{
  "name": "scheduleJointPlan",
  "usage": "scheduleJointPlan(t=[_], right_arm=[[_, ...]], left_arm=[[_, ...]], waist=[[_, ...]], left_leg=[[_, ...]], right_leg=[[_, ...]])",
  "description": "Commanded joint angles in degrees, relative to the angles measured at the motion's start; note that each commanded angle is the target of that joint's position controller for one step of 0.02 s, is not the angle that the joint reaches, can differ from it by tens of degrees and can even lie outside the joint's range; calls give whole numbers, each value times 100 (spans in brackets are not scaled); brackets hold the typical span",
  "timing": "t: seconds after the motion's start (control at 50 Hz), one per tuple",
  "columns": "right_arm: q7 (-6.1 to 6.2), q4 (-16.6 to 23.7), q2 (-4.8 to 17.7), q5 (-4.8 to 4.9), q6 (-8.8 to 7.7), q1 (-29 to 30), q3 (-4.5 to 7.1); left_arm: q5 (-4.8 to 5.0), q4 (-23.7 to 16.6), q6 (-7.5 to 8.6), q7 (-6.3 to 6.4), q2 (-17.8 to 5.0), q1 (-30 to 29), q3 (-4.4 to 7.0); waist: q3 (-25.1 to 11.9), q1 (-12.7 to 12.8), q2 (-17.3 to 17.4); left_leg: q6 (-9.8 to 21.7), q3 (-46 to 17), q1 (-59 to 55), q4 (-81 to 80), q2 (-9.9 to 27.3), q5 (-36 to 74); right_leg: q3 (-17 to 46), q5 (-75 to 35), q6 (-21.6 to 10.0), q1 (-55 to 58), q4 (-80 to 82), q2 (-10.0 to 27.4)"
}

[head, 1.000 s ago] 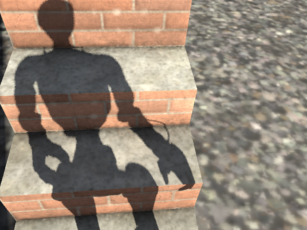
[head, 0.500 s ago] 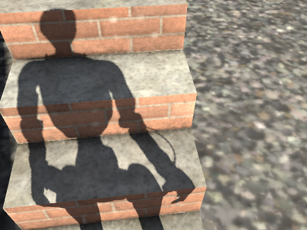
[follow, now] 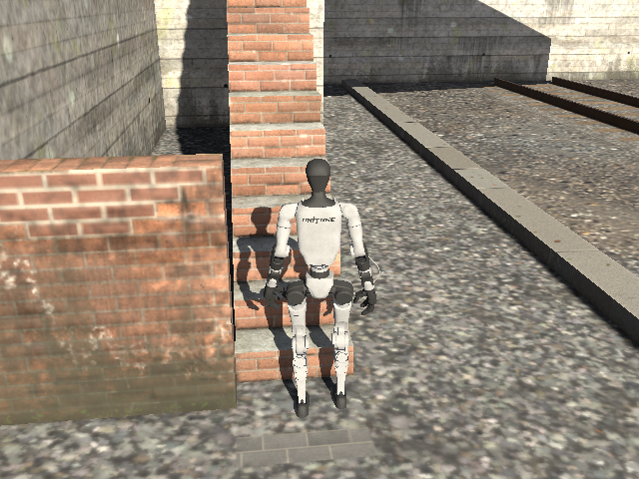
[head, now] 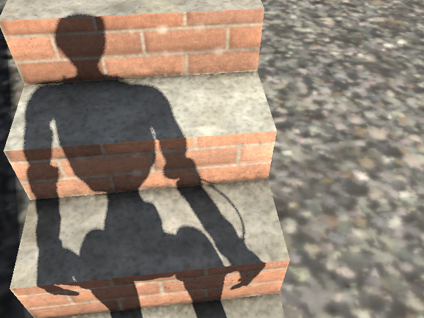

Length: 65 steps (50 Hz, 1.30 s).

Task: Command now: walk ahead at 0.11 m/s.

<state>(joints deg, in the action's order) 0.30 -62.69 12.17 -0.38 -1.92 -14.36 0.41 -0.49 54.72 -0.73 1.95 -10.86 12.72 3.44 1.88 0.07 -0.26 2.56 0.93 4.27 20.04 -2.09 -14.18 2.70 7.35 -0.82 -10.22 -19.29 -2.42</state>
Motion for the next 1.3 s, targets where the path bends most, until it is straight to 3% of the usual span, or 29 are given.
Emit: scheduleJointPlan(t=[0.02,0.16,0.24,0.32,0.34,0.36,0.38,0.42,0.46,0.56,0.62,0.66,0.68,0.7,0.72,0.74,0.76,0.78,0.8,0.84,0.86,0.9,0.98,1.04,1.12,1.2,1.22,1.26,1.3], right_arm=[[64,154,512,-7,-21,-122,32],[227,398,834,76,-78,-176,91],[224,520,955,146,-107,-274,158],[121,754,827,53,-227,-134,132],[80,767,731,71,-297,-30,90],[29,700,533,154,-360,105,63],[-30,628,451,285,-360,-46,88],[-57,916,159,439,-317,410,38],[-36,1179,-108,353,-306,649,-59],[47,1847,-573,381,-172,948,-424],[24,2893,-518,142,-244,1780,-642],[39,3267,-687,-146,-296,2142,-809],[65,3163,-687,-135,-261,1866,-824],[52,3120,-284,-32,-307,1597,-625],[44,2824,206,71,-320,503,-322],[-38,2707,601,39,-318,-174,-155],[-88,2313,1282,-111,-264,-1040,108],[10,1607,2193,-184,-143,-2009,391],[20,1448,1493,-239,-144,-1971,237],[-196,827,461,155,-83,-1186,79],[-242,565,-68,69,-66,-865,-13],[-246,275,-848,-101,-93,-686,-159],[-295,253,-485,-181,-25,-584,-138],[-193,268,-317,-349,-136,-1110,-211],[-93,173,-199,-273,-134,-1986,-258],[141,254,112,-44,-72,-2595,-215],[234,165,269,43,-54,-2541,-154],[212,-69,68,155,-14,-2356,-168],[118,-253,184,111,-112,-2285,-221]], left_arm=[[-13,-151,37,42,-415,-5,44],[78,-115,320,31,-370,-73,-31],[123,-3,509,-46,-347,75,-59],[148,222,569,-107,-882,813,166],[148,427,509,-73,-1128,1747,299],[96,590,445,-37,-1285,2322,348],[-48,638,491,-54,-1036,2165,230],[-14,747,483,-113,-561,1725,52],[37,948,393,-219,-95,1614,-206],[88,1284,289,-126,-296,1769,-396],[156,968,334,26,-471,1051,-493],[151,807,313,163,-775,1159,-373],[291,817,193,207,-904,1235,-295],[385,763,250,170,-1153,1463,-278],[204,899,289,145,-1365,1677,-264],[153,891,232,163,-1659,1491,-149],[79,637,292,218,-1503,1245,-120],[15,433,350,75,-253,1552,-272],[42,651,520,-198,35,1617,-261],[217,-436,483,-402,374,-298,-325],[234,-724,440,-356,229,-681,-304],[270,-731,429,-407,271,-108,-384],[281,-791,453,-344,591,100,-641],[179,-868,448,-279,596,-375,-759],[300,-1281,640,-226,708,-1321,-948],[388,-2071,711,-350,682,-2947,-1191],[271,-2264,632,-390,838,-3081,-1296],[357,-2105,532,-483,731,-2721,-1237],[249,-1917,623,-512,521,-2234,-1099]], waist=[[116,52,120],[426,-3,442],[475,60,398],[-459,283,-522],[-871,701,-877],[-842,929,-1558],[-473,695,-838],[255,464,-535],[450,282,-250],[956,174,-377],[1089,-212,-298],[239,-210,-236],[-310,-362,-411],[-860,-466,-719],[-1709,-1049,-1393],[-1834,-1453,-2072],[-1975,-1573,-1337],[-2658,-1057,3055],[-3010,-968,2080],[-552,-584,605],[159,-285,144],[176,229,40],[420,549,-109],[93,211,244],[236,-197,586],[223,-720,800],[19,-593,970],[-393,-411,827],[-911,24,968]], left_leg=[[26,-532,962,-826,573,-961],[695,-1408,707,-1125,1142,-2145],[1022,-1659,270,-807,1548,-425],[313,-2,828,1387,297,3351],[33,172,2003,2724,47,2538],[-207,301,3208,4768,-367,-1244],[-158,-310,3940,6685,-72,-2236],[101,-461,5625,8699,303,-2312],[125,-324,6472,9879,504,-2219],[-150,-270,8141,12274,501,-2080],[-226,9,7271,9729,936,-959],[-121,459,4733,7804,1126,-263],[-34,724,3549,6987,930,-685],[48,1255,2513,6470,339,-1211],[183,1247,1783,6357,-21,-1506],[377,581,1997,4777,-46,-1561],[675,-1186,1132,3543,414,-667],[1434,-4632,-436,495,2029,296],[1590,-6807,-298,-660,2599,-975],[938,-4971,1188,-277,2181,-3477],[749,-3741,1971,272,1967,-3178],[370,-2037,2235,373,1396,-1868],[104,-910,2155,16,1344,-889],[336,-416,1963,-294,1342,-306],[331,-649,613,-199,1653,19],[712,-799,771,-1458,1696,-219],[792,-824,752,-2046,1860,449],[781,-137,-18,-1992,1759,2507],[699,519,57,-1160,1766,8675]], right_leg=[[355,212,-38,485,206,453],[-27,1091,-97,-677,-801,215],[-160,918,-215,-1092,-1188,356],[375,-2553,-617,835,-884,475],[1171,-2911,-1049,2114,-544,992],[2664,-3032,-1867,2661,196,2143],[2873,-1971,-2151,2289,255,2409],[2087,-258,-1750,1864,481,2280],[1631,609,-1324,1380,564,1968],[1257,1252,-1099,252,889,2002],[367,1563,-797,-1398,1437,1396],[288,420,-943,-2225,2588,1479],[-76,-1000,-910,-1820,2537,1472],[-204,-4767,-929,-1077,1732,1356],[-244,-9134,-899,85,448,1610],[-185,-10270,-694,1318,-752,1641],[110,-9076,-585,870,-2283,1525],[150,-1242,-248,-1011,-4659,-304],[1692,318,-120,-1589,-7474,-871],[909,252,-463,-3459,-8724,-307],[703,-42,-679,-3908,-8858,-93],[823,-238,-913,-3861,-9187,-38],[790,-504,-848,-5357,-9507,-92],[203,-1188,-531,-6107,-10186,-241],[342,-1028,-433,-8176,-10524,-59],[-1053,-477,-110,-7715,-8618,310],[-1209,-94,-151,-6859,-7851,798],[-1644,234,-393,-5752,-7190,777],[-2298,706,-900,-3611,-6446,214]])
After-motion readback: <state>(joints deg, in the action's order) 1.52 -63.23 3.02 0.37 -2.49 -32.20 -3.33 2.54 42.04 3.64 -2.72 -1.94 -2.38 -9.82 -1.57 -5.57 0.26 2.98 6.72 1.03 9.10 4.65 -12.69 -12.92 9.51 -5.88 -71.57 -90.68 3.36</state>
